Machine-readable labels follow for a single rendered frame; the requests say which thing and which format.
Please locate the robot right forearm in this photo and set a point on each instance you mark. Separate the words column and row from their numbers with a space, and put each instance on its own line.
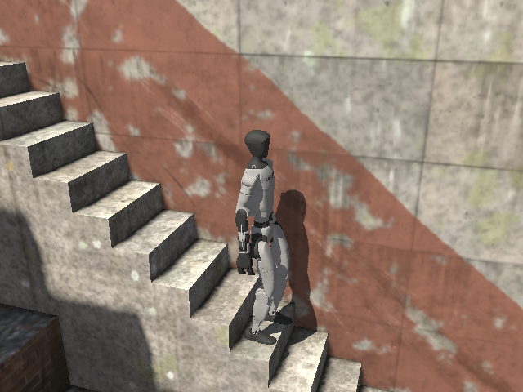
column 240, row 219

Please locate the right robot shin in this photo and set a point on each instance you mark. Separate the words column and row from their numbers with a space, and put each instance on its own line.
column 261, row 309

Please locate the humanoid robot torso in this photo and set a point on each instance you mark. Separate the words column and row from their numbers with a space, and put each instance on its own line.
column 262, row 202

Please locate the right robot upper arm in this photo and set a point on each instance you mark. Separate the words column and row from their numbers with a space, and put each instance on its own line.
column 248, row 184

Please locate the right robot hand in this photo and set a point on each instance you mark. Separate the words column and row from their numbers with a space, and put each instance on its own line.
column 245, row 261

